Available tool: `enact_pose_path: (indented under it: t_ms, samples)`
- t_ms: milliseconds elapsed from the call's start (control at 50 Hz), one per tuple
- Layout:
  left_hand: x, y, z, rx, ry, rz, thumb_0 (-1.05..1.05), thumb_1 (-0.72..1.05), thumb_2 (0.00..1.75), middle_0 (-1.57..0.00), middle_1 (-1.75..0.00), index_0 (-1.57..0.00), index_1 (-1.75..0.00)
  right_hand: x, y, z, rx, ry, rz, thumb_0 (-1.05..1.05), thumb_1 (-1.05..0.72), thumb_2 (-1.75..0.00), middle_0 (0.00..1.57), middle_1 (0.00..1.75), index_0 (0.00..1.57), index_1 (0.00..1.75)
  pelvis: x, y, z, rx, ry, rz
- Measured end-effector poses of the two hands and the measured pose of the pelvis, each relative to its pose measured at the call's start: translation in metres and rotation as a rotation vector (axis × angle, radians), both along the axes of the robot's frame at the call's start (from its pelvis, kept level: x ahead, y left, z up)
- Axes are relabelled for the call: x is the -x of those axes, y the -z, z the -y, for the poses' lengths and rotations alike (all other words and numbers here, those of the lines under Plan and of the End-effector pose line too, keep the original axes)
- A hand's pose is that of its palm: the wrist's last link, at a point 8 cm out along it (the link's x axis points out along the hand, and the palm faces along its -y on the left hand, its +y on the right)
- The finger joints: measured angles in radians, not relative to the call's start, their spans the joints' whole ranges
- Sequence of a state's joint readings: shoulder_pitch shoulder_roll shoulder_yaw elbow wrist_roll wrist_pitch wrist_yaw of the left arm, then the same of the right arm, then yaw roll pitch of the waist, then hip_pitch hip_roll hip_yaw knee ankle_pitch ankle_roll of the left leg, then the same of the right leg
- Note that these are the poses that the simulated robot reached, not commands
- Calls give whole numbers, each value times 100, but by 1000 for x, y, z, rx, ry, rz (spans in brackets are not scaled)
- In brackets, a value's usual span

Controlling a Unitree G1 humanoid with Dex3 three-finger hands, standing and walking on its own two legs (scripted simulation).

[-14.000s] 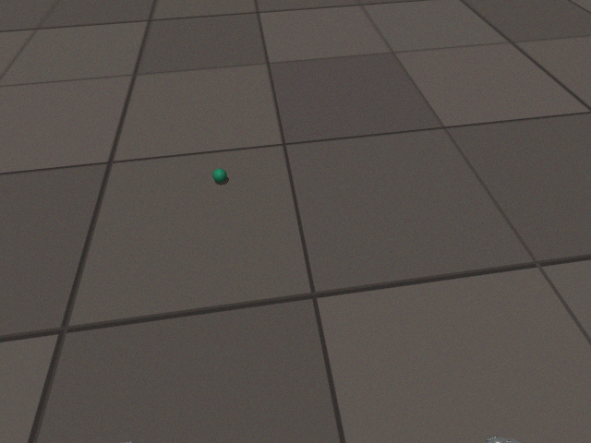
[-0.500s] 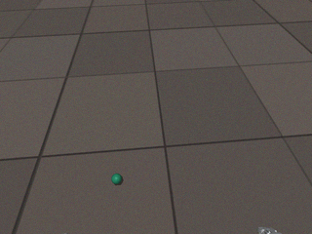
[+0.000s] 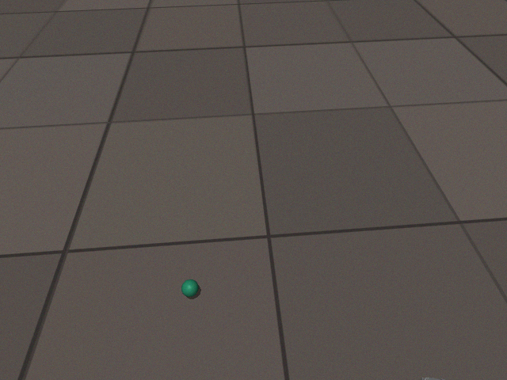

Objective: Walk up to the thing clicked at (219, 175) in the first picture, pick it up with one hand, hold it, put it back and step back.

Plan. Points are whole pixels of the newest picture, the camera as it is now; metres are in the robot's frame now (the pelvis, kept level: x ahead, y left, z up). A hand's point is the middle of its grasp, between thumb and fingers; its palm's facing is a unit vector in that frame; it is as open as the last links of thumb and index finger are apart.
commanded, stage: stand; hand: left
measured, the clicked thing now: (190, 288) +0.53 +0.28 -0.75
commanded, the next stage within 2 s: walk up in 0.52 s
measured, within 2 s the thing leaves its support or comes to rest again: neither
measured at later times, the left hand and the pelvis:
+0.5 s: hand out of the picture +0.07 +0.26 -0.16, palm faces -0.03 -0.94 -0.34, open 7.4 cm; pelvis +0.01 +0.00 +0.00, yaw +0 degrees
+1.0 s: hand out of the picture +0.10 +0.26 -0.16, palm faces -0.02 -0.92 -0.38, open 7.4 cm; pelvis +0.08 -0.01 -0.02, yaw +0 degrees
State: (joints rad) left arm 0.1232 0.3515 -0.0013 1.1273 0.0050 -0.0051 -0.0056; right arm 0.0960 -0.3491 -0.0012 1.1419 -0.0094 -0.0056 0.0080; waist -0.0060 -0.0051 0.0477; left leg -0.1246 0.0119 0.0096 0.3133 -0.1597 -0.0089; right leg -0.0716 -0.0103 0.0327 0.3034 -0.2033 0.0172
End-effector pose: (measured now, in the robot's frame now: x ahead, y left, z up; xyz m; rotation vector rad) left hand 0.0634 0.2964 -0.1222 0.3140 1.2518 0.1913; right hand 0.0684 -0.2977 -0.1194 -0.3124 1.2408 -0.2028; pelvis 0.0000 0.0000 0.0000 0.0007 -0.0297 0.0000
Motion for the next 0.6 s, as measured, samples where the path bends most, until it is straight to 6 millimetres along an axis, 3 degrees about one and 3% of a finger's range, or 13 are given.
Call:
enact_pose_path:
  t_ms: [600]
  samples:
    - [-5, 1, -7, -5, 1, 14, 1, 90, 90, -21, -30, -20, -30, -9, 3, -1, -9, -6, 28, 1, -91, -90, 21, 30, 21, 30, -12, 5, -2, -12, 1, 5]
